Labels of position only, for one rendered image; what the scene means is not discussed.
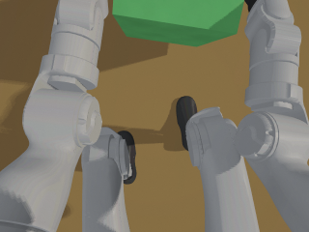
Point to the robot right shin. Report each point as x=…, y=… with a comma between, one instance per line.
x=212, y=111

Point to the robot right hand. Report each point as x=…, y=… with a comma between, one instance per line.
x=250, y=4

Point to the robot right upper arm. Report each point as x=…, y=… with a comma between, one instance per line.
x=277, y=149

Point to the robot left upper arm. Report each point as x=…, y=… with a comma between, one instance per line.
x=35, y=188

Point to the robot right thigh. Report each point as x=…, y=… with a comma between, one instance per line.
x=229, y=205

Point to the right robot forearm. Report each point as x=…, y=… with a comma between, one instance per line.
x=274, y=43

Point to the left robot forearm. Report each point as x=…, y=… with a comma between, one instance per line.
x=72, y=59

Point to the carton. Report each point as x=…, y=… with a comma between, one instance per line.
x=185, y=22

